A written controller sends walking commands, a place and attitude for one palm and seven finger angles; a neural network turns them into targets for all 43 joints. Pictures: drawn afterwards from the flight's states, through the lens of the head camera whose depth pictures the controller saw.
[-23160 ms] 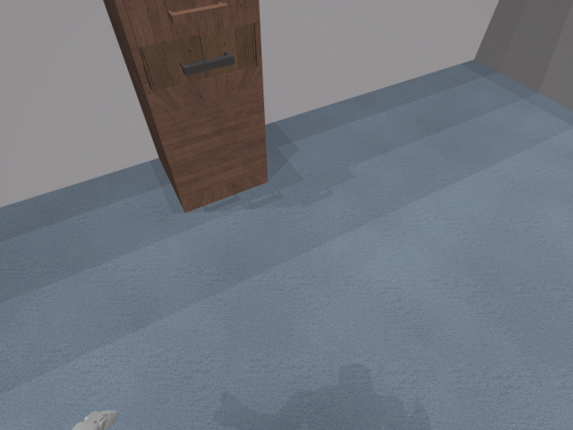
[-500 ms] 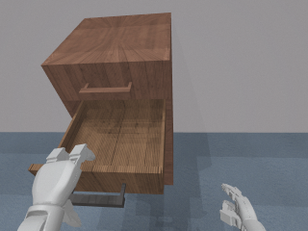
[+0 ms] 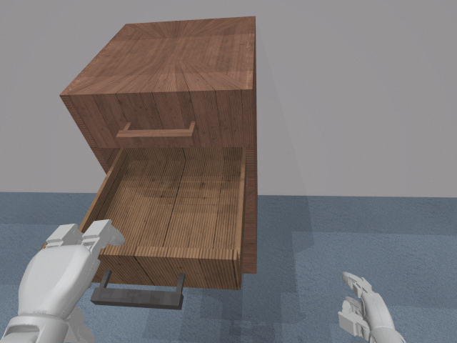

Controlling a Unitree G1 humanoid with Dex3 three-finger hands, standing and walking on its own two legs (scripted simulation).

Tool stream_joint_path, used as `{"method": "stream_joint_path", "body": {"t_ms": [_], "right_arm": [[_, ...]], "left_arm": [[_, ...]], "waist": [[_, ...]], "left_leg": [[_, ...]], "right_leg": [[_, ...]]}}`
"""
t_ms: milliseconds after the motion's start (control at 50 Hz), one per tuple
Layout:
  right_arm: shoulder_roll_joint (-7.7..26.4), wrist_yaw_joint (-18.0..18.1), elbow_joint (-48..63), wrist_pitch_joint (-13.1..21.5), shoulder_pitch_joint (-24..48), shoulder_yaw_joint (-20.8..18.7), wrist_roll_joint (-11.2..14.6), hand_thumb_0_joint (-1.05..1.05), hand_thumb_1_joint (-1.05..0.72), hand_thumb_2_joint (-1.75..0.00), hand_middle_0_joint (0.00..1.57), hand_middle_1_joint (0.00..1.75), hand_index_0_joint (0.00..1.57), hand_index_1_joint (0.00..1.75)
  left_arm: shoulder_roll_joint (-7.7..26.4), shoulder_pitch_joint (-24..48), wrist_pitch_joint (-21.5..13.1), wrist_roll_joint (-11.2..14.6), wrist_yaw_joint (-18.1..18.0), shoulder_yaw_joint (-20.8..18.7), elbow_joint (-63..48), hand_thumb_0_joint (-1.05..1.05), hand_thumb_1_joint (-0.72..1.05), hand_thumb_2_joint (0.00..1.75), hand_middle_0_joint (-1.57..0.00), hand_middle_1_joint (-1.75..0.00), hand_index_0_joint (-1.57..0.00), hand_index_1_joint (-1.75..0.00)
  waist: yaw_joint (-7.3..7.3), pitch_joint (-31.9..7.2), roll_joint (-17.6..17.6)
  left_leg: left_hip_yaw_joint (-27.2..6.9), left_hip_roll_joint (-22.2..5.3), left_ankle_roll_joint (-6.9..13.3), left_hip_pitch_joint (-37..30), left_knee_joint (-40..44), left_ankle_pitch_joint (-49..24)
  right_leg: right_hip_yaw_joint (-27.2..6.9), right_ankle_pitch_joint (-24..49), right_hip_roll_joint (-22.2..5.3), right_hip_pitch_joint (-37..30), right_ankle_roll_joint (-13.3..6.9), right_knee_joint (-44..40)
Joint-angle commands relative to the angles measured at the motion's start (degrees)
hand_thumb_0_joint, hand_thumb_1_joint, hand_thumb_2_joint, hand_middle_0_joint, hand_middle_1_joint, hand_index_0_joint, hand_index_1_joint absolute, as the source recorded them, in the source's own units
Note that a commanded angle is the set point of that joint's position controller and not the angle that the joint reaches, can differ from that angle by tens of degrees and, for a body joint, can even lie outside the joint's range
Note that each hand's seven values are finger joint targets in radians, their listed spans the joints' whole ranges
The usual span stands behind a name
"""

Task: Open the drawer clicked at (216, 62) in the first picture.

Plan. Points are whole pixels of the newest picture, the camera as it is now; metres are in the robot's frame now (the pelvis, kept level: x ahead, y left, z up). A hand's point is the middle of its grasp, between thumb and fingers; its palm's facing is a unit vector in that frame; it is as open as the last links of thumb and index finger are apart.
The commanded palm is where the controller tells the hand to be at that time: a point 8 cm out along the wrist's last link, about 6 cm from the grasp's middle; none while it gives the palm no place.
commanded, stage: draw the hand back to the body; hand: left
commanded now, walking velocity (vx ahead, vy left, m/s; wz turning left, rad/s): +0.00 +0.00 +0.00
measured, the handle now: (140, 287) +0.23 +0.23 -0.07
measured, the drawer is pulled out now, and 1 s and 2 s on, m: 0.30 0.30 0.30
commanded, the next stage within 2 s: step back with the hand held close in 1.22 s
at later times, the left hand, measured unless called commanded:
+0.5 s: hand (87, 247) +0.20 +0.22 +0.15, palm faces +0.31 -0.88 -0.36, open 13.0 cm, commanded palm +0.15 +0.27 +0.18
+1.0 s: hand (64, 240) +0.20 +0.24 +0.17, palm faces +0.41 -0.81 -0.42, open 8.8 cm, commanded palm +0.14 +0.28 +0.19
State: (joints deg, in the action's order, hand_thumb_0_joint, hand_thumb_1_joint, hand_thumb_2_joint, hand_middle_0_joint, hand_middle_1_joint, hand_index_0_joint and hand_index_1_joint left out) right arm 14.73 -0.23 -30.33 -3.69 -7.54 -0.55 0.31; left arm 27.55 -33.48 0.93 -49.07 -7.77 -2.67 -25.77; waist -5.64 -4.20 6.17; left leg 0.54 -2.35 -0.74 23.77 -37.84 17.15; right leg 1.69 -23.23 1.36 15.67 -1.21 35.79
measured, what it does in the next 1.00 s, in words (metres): stands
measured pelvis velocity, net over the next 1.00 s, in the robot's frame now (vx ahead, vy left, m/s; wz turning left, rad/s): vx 0.02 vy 0.00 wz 0.01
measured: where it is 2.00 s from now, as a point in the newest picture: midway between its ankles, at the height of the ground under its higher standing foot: outside the picture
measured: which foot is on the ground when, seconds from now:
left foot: down 0.00-1.00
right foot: down 0.00-1.00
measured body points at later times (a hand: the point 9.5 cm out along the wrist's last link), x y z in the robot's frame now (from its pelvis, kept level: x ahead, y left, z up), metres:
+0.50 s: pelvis +0.01 +0.01 +0.01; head +0.01 +0.00 +0.46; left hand +0.18 +0.27 +0.17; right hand +0.21 -0.18 -0.06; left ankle +0.02 +0.13 -0.72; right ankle -0.05 -0.11 -0.72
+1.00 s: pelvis +0.02 +0.00 +0.02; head +0.01 -0.03 +0.47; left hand +0.17 +0.28 +0.20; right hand +0.23 -0.21 -0.06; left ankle +0.02 +0.13 -0.72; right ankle -0.05 -0.11 -0.72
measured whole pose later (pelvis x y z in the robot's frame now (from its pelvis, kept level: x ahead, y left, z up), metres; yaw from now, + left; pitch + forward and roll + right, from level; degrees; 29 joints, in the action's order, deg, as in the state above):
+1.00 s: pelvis +0.02 +0.00 +0.02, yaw +1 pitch -2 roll +0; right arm 12.3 4.5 -34.9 5.9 -8.4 0.4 0.8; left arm 18.4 -32.1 -4.2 3.7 -6.6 -16.5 -28.1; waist -3.8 0.1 4.3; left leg 0.5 -1.3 -0.7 11.1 -26.0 13.3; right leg 2.0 -18.3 0.6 2.0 -0.9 21.8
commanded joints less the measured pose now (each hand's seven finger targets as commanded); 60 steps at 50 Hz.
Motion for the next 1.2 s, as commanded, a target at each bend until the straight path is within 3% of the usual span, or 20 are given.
{"method": "stream_joint_path", "body": {"t_ms": [0,200,220,240,260,300,320,360,420,460,600,640,720,780,820,880,940,1000,1120,1180], "right_arm": [[4.2,0.2,10.3,3.0,8.6,-1.5,0.0,0.0,-0.9,-0.9,0.2,0.3,0.2,0.3],[4.4,0.4,10.8,3.1,9.0,-1.2,0.5,0.0,-0.9,-0.9,0.2,0.3,0.2,0.3],[0.6,1.8,13.2,7.7,4.7,-0.2,1.6,0.0,-0.9,-0.9,0.2,0.3,0.2,0.3],[2.0,2.9,11.1,9.7,4.0,0.4,1.2,0.0,-0.9,-0.9,0.2,0.3,0.2,0.3],[2.1,4.2,11.4,10.2,4.7,0.7,1.0,0.0,-0.9,-0.9,0.2,0.3,0.2,0.3],[2.5,5.6,10.6,12.4,4.7,0.9,0.5,0.0,-0.9,-0.9,0.2,0.3,0.2,0.3],[2.6,6.0,9.2,13.2,5.0,0.9,0.2,0.0,-0.9,-0.9,0.2,0.3,0.2,0.3],[1.9,5.6,8.5,14.4,4.4,1.4,0.3,0.0,-0.9,-0.9,0.2,0.3,0.2,0.3],[2.1,5.2,6.9,14.8,5.1,1.2,0.1,0.0,-0.9,-0.9,0.2,0.3,0.2,0.3],[2.1,4.8,7.0,14.8,4.6,1.1,0.3,0.0,-0.9,-0.9,0.2,0.3,0.2,0.3],[2.7,4.1,6.4,14.6,5.1,0.0,0.3,0.0,-0.9,-0.9,0.2,0.3,0.2,0.3],[2.8,4.3,5.3,14.2,4.9,-0.1,0.1,0.0,-0.9,-0.9,0.2,0.3,0.2,0.3],[2.9,4.7,5.4,13.7,5.6,-0.6,0.3,0.0,-0.9,-0.9,0.2,0.3,0.2,0.3],[3.0,4.8,4.9,12.8,5.6,-0.7,0.3,0.0,-0.9,-0.9,0.2,0.3,0.2,0.3],[2.9,4.9,5.2,13.1,6.3,-0.7,0.5,0.0,-0.9,-0.9,0.2,0.3,0.2,0.3],[3.1,5.0,4.8,12.5,6.1,-0.8,0.3,0.0,-0.9,-0.9,0.2,0.3,0.2,0.3],[3.0,4.9,4.5,12.4,6.2,-0.8,0.2,0.0,-0.9,-0.9,0.2,0.3,0.2,0.3],[2.9,4.8,5.4,12.2,6.6,-0.9,0.4,0.0,-0.9,-0.9,0.2,0.3,0.2,0.3],[2.8,4.9,5.3,11.9,7.2,-0.9,0.3,0.0,-0.9,-0.9,0.2,0.3,0.2,0.3],[2.8,5.0,5.0,11.6,7.1,-1.0,0.3,0.0,-0.9,-0.9,0.2,0.3,0.2,0.3]], "left_arm": [[11.0,4.1,-2.0,0.5,-3.5,-10.0,-11.9,0.0,-0.5,0.3,-0.3,-1.2,-0.3,-1.2],[11.0,3.8,-0.5,1.7,-1.5,-9.5,-13.0,0.0,-0.5,0.3,-0.3,-1.2,-0.3,-1.2],[-9.6,9.5,-3.5,43.5,-0.4,-6.4,-15.6,0.0,-0.47,0.32,-0.3,-1.18,-0.3,-1.18],[-3.9,2.9,-5.1,44.4,-0.9,-9.6,-7.5,0.0,-0.43,0.33,-0.29,-1.15,-0.29,-1.15],[-4.1,2.6,-6.1,48.7,-0.6,-9.9,-12.9,0.0,-0.4,0.34,-0.29,-1.13,-0.29,-1.13],[-0.3,6.6,-8.3,50.1,-1.4,-12.8,-18.1,0.0,-0.32,0.37,-0.29,-1.09,-0.29,-1.09],[1.5,5.5,-8.4,50.3,-1.9,-15.2,-17.6,0.0,-0.29,0.39,-0.29,-1.07,-0.29,-1.07],[-1.5,3.9,-8.8,50.9,-1.4,-13.1,-17.1,0.0,-0.22,0.42,-0.28,-1.02,-0.28,-1.02],[-0.8,3.7,-8.9,51.3,-0.9,-14.9,-15.7,0.0,-0.12,0.47,-0.27,-0.95,-0.27,-0.95],[-2.2,2.7,-9.1,51.8,-0.2,-14.0,-16.3,0.0,-0.05,0.5,-0.27,-0.91,-0.27,-0.91],[-1.3,1.5,-9.2,52.3,0.5,-15.8,-17.9,0.0,0.2,0.6,-0.25,-0.75,-0.25,-0.75],[-1.8,0.5,-8.9,52.1,0.3,-16.3,-15.3,0.0,0.27,0.63,-0.25,-0.7,-0.25,-0.7],[0.5,2.5,-9.1,52.5,0.0,-19.0,-17.4,0.0,0.41,0.69,-0.24,-0.62,-0.24,-0.62],[-0.3,2.1,-8.8,52.7,0.1,-19.3,-14.3,0.0,0.51,0.74,-0.23,-0.55,-0.23,-0.55],[0.8,4.2,-9.0,52.7,0.0,-20.2,-16.5,0.0,0.58,0.76,-0.22,-0.5,-0.22,-0.5],[0.5,3.7,-9.0,52.9,0.0,-20.5,-13.7,0.0,0.69,0.81,-0.22,-0.43,-0.22,-0.43],[-0.3,3.4,-9.0,52.9,0.2,-20.2,-12.2,0.0,0.8,0.86,-0.21,-0.37,-0.21,-0.37],[-0.1,4.2,-8.9,53.3,0.5,-19.9,-13.7,0.0,0.9,0.9,-0.2,-0.3,-0.2,-0.3],[1.3,5.5,-9.0,53.1,0.5,-20.8,-15.1,0.0,0.9,0.9,-0.2,-0.3,-0.2,-0.3],[0.7,4.0,-9.0,53.3,0.5,-20.8,-12.5,0.0,0.9,0.9,-0.2,-0.3,-0.2,-0.3]], "waist": [[0.51,-5.5,-4.2],[0.25,-6.6,-2.8],[5.51,-2.4,-4.2],[3.98,-0.9,-6.7],[3.5,-1.0,-8.0],[3.11,-3.4,-7.5],[2.35,-2.5,-4.3],[2.67,-0.4,-2.2],[2.23,2.1,-0.9],[2.5,0.7,0.0],[2.42,-2.6,-2.7],[2.55,-1.2,-1.9],[2.34,-3.0,-4.0],[2.49,-1.1,-4.2],[2.32,-1.4,-1.9],[2.34,-0.2,-4.4],[2.38,0.5,-3.3],[2.31,-0.8,-6.0],[2.09,-0.8,-2.3],[2.17,0.5,-4.5]], "left_leg": [[0.9,1.9,2.6,-12.6,1.5,-13.3],[0.3,1.2,2.3,-13.2,3.6,-13.9],[-0.7,0.1,3.4,-21.0,6.0,-9.3],[-0.9,-0.4,3.1,-20.7,7.2,-6.4],[-1.5,-0.3,2.7,-18.7,9.1,-7.7],[-0.9,0.0,2.5,-19.3,9.7,-9.5],[-0.6,0.1,2.2,-19.0,10.0,-10.3],[-0.6,0.1,1.8,-18.5,10.8,-11.2],[-0.7,0.2,1.4,-17.9,11.9,-12.6],[-0.6,0.0,1.3,-18.9,12.1,-15.0],[-0.3,-0.1,1.4,-21.2,12.4,-20.2],[0.2,0.2,1.5,-21.3,12.4,-20.4],[0.6,0.3,1.6,-22.4,12.3,-21.8],[1.0,0.6,1.8,-22.4,12.4,-20.5],[1.0,0.6,1.6,-22.7,12.7,-20.8],[1.0,0.7,1.9,-22.8,13.0,-19.3],[1.4,0.9,1.9,-22.8,13.0,-19.2],[1.2,0.6,2.1,-23.0,13.1,-20.3],[1.7,1.0,1.9,-23.6,12.9,-21.0],[1.8,1.1,2.2,-23.4,12.9,-19.0]], "right_leg": [[-0.6,20.7,-1.6,7.5,0.6,-7.3],[1.1,16.8,-1.1,6.5,0.5,-7.4],[1.9,13.1,-0.4,3.8,-0.2,-9.0],[2.3,10.0,0.1,4.7,-0.3,-9.3],[2.5,10.8,-0.9,1.9,0.0,-10.1],[1.9,13.3,-1.8,-0.5,0.5,-11.1],[1.5,13.5,-1.9,-1.2,0.2,-11.8],[1.9,14.4,-2.3,-1.3,0.1,-12.5],[1.8,15.7,-1.9,-2.2,-0.2,-14.4],[2.0,18.2,-2.1,-3.4,-0.2,-14.0],[2.3,23.0,-1.9,-5.7,0.1,-14.4],[2.4,23.6,-1.6,-4.8,0.2,-15.4],[1.9,26.0,-2.0,-6.3,0.4,-15.9],[2.1,25.9,-1.8,-5.2,0.7,-16.6],[1.5,25.9,-2.2,-5.8,0.5,-16.9],[2.0,25.0,-1.8,-5.1,0.7,-17.6],[1.7,25.3,-1.9,-5.1,0.8,-18.1],[1.4,27.2,-2.5,-6.3,1.0,-17.3],[0.8,28.5,-2.5,-6.5,0.9,-18.1],[1.1,26.8,-2.1,-5.2,1.2,-18.8]]}}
